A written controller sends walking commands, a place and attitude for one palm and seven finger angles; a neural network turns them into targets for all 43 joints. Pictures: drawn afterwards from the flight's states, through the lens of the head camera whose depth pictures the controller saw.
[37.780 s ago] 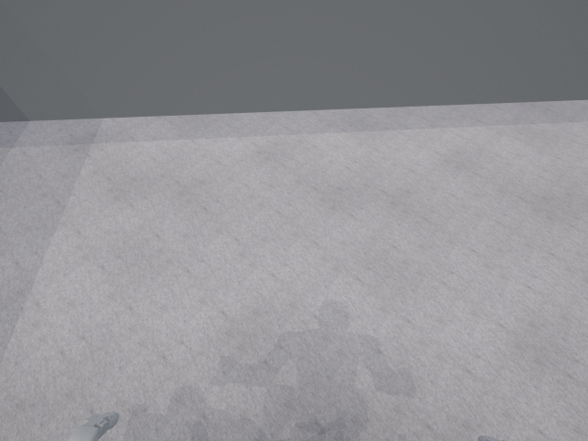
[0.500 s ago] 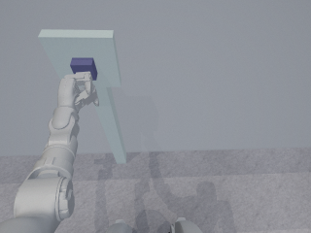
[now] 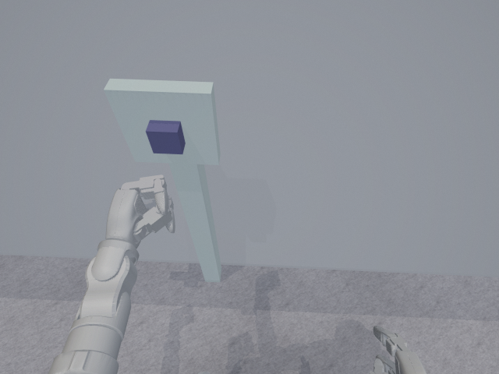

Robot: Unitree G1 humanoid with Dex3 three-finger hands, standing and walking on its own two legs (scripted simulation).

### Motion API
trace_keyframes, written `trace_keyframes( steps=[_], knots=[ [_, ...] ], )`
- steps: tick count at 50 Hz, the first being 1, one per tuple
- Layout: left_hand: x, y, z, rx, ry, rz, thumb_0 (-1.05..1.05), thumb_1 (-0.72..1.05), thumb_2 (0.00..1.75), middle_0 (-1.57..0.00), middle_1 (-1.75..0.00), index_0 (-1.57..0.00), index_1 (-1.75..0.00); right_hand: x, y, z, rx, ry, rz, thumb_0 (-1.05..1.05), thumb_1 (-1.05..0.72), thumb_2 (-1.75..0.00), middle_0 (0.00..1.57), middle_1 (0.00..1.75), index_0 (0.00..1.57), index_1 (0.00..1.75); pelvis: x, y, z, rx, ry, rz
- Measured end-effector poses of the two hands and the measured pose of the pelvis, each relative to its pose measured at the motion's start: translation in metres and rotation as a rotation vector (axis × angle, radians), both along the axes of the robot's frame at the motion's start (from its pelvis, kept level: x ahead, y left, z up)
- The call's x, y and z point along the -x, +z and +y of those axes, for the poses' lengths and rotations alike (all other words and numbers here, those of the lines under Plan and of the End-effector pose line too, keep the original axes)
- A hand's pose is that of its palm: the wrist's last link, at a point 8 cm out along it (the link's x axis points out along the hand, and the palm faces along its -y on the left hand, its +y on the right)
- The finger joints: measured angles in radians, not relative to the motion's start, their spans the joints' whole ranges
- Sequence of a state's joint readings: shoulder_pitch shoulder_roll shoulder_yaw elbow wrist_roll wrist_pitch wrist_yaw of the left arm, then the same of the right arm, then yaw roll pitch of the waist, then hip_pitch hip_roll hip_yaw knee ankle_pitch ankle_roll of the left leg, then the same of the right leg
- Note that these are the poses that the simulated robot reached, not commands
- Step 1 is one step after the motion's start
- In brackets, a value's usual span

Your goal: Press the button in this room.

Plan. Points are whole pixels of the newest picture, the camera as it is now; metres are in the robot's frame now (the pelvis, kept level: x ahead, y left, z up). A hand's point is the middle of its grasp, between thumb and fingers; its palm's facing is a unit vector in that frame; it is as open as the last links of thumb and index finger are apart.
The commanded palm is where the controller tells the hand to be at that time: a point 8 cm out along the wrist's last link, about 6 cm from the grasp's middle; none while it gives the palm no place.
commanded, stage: pull the fist back off the button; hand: left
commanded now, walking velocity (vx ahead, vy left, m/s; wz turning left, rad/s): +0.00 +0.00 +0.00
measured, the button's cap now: (167, 136) +0.48 +0.16 +0.10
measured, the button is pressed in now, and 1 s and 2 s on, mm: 0 0 0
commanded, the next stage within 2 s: draw the hand back to the body in 0.12 s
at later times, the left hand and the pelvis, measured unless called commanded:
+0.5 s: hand (147, 225) +0.30 +0.16 +0.11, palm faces -0.02 -1.00 -0.04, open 3.1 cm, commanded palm +0.27 +0.21 +0.11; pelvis +0.00 -0.01 +0.01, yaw +0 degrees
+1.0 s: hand (84, 267) +0.23 +0.20 +0.14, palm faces +0.25 -0.93 -0.27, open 3.1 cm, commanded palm +0.19 +0.25 +0.17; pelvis +0.00 -0.01 +0.04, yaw +1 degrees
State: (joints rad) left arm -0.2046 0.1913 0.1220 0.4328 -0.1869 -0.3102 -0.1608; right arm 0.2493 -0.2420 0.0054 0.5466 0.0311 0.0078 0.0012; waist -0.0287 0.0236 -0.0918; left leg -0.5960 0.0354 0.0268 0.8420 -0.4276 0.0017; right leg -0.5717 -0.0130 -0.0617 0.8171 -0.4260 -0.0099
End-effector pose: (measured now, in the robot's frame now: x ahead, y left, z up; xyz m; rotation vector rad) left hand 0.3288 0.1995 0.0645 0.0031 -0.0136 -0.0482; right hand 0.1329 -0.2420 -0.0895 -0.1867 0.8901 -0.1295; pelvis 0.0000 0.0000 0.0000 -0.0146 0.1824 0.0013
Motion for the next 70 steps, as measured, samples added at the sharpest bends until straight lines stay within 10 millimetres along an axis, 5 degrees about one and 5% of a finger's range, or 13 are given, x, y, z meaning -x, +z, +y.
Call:
trace_keyframes(
  steps=[7, 14, 24, 31, 43, 49, 57, 70],
  knots=[
    [0.015, 0.006, -0.004, -0.014, -0.001, -0.012, 0.02, 0.9, 0.9, -1.3, -1.5, -1.3, -1.5, -0.013, 0.002, 0.004, -0.013, 0.034, -0.041, 0.01, -0.91, -0.9, 0.2, 0.3, 0.2, 0.3, 0.001, 0.0, -0.004, -0.003, 0.012, -0.017],
    [0.008, 0.004, -0.006, -0.015, 0.008, 0.009, 0.02, 0.9, 0.9, -1.3, -1.5, -1.3, -1.5, -0.003, -0.003, -0.002, -0.005, 0.029, -0.02, 0.01, -0.91, -0.9, 0.2, 0.3, 0.2, 0.3, 0.008, -0.002, -0.01, -0.006, 0.013, -0.02],
    [0.041, 0.042, 0.008, -0.039, 0.016, -0.045, 0.02, 0.9, 0.9, -1.29, -1.5, -1.3, -1.5, 0.011, 0.005, -0.012, -0.03, -0.022, -0.044, 0.01, -0.91, -0.9, 0.2, 0.3, 0.2, 0.3, 0.002, 0.009, -0.014, -0.016, -0.005, -0.07],
    [0.075, 0.044, 0.023, -0.032, 0.048, 0.012, 0.02, 0.9, 0.9, -1.3, -1.5, -1.3, -1.5, -0.008, 0.021, -0.014, -0.005, 0.01, -0.131, 0.01, -0.91, -0.9, 0.2, 0.3, 0.2, 0.3, 0.007, 0.014, -0.015, -0.012, 0.011, -0.111],
    [0.112, 0.085, 0.03, -0.196, 0.185, -0.053, 0.02, 0.89, 0.9, -1.3, -1.5, -1.3, -1.5, -0.043, 0.053, 0.006, 0.005, 0.055, -0.269, 0.01, -0.91, -0.9, 0.2, 0.3, 0.2, 0.3, 0.007, 0.027, -0.013, -0.013, 0.011, -0.18],
    [0.134, 0.09, 0.042, -0.265, 0.29, -0.006, 0.02, 0.89, 0.9, -1.3, -1.5, -1.3, -1.5, -0.046, 0.054, 0.019, 0.004, 0.086, -0.239, 0.01, -0.91, -0.9, 0.2, 0.3, 0.2, 0.3, 0.002, 0.035, -0.009, -0.014, 0.01, -0.214],
    [0.151, 0.122, 0.06, -0.347, 0.386, -0.074, 0.02, 0.89, 0.89, -1.3, -1.5, -1.3, -1.5, -0.052, 0.05, 0.032, -0.013, 0.116, -0.214, 0.01, -0.91, -0.9, 0.2, 0.3, 0.2, 0.3, -0.007, 0.04, -0.002, -0.013, 0.011, -0.239],
    [0.174, 0.146, 0.079, -0.436, 0.448, -0.111, 0.02, 0.89, 0.89, -1.3, -1.5, -1.3, -1.5, -0.063, 0.055, 0.032, -0.008, 0.112, -0.228, 0.01, -0.91, -0.9, 0.2, 0.3, 0.2, 0.3, -0.017, 0.041, 0.001, -0.009, 0.004, -0.249]
  ],
)
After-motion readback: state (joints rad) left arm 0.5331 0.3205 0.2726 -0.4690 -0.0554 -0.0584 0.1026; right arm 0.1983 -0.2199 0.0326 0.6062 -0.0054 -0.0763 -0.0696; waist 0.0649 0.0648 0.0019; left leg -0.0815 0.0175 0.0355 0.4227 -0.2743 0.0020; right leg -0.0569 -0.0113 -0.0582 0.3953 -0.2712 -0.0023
